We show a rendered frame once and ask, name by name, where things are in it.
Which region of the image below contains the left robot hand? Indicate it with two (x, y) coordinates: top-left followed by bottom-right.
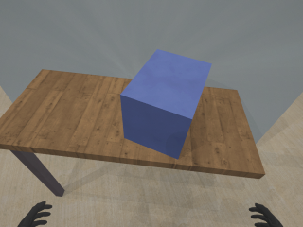
(17, 201), (53, 227)

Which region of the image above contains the carton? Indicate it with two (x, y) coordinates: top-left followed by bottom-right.
(120, 49), (212, 160)

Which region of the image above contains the right robot hand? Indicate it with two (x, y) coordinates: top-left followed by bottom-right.
(249, 203), (283, 227)

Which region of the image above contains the table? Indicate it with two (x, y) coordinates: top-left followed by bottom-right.
(0, 69), (265, 197)

